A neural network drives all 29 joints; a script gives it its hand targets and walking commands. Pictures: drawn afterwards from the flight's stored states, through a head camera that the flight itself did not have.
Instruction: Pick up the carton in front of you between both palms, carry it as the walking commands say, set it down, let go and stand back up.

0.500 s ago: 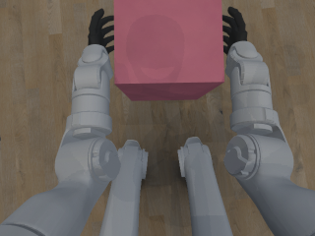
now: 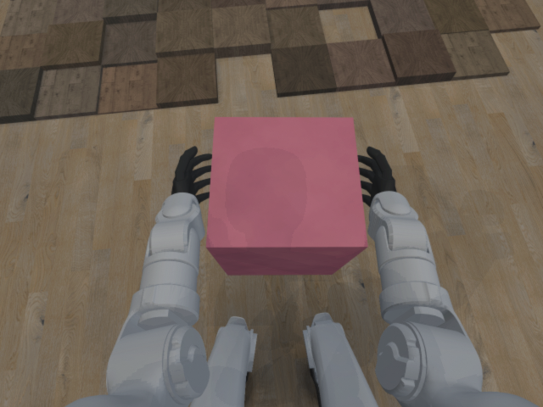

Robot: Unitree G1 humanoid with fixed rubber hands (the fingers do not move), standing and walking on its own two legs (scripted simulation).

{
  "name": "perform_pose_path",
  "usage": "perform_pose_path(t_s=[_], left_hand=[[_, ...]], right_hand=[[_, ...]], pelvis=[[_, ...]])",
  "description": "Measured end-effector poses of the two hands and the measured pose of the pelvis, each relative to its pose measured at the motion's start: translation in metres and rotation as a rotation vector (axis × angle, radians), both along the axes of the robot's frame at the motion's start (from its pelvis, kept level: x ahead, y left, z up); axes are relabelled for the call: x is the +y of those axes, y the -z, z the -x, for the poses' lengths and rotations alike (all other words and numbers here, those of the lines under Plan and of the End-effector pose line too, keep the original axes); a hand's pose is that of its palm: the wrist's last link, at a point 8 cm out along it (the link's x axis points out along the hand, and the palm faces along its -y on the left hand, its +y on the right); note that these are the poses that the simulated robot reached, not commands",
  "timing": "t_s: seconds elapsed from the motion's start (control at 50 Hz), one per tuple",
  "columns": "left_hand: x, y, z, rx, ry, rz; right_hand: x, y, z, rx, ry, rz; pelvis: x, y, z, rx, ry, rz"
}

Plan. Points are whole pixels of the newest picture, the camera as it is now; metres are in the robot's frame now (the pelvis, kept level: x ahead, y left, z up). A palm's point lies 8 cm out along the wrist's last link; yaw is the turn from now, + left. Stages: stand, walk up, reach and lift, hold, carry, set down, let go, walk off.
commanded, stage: reach and lift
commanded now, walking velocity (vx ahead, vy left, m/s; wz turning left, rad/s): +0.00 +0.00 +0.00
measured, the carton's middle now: (281, 207) +0.42 -0.01 -0.11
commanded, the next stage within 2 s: hold in 1.68 s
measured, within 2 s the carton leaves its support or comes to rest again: neither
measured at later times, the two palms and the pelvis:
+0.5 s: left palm (139, 188) +0.36 +0.15 +0.11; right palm (422, 186) +0.36 -0.15 +0.11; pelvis +0.05 +0.00 +0.12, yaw -1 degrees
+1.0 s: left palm (109, 186) +0.34 +0.15 +0.17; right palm (450, 184) +0.34 -0.15 +0.16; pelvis +0.04 +0.00 +0.14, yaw +0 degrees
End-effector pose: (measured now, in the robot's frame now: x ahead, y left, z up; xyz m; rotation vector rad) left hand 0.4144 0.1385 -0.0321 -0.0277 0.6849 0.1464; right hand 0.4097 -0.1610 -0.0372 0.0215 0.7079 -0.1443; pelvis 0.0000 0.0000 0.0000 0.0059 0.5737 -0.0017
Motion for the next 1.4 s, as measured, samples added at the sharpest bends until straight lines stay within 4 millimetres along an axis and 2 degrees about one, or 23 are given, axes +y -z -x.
perform_pose_path(t_s=[0.4,0.54,0.68,0.74,0.86,1.02,1.4], left_hand=[[0.007,-0.118,0.042,-0.007,0.001,-0.001],[0.009,-0.158,0.056,-0.020,0.008,-0.010],[0.011,-0.191,0.066,-0.036,0.027,-0.029],[0.011,-0.197,0.070,-0.024,0.033,-0.036],[0.011,-0.196,0.075,0.004,0.034,-0.036],[0.011,-0.200,0.074,-0.012,0.027,-0.030],[0.011,-0.209,0.067,-0.010,0.045,-0.052]], right_hand=[[0.006,-0.119,0.042,-0.007,0.002,-0.001],[0.008,-0.159,0.055,-0.021,-0.002,0.004],[0.011,-0.192,0.066,-0.036,-0.016,0.027],[0.011,-0.198,0.070,-0.025,-0.022,0.035],[0.010,-0.198,0.076,0.003,-0.022,0.035],[0.010,-0.202,0.074,-0.013,-0.017,0.027],[0.010,-0.211,0.067,-0.012,-0.031,0.049]], pelvis=[[0.003,-0.103,-0.041,-0.291,0.006,0.006],[0.002,-0.127,-0.052,-0.420,0.009,0.007],[0.001,-0.140,-0.056,-0.545,0.006,0.008],[0.001,-0.142,-0.054,-0.583,0.005,0.008],[0.000,-0.141,-0.045,-0.620,0.007,0.009],[0.000,-0.140,-0.040,-0.630,0.006,0.009],[0.001,-0.146,-0.056,-0.637,0.007,0.009]])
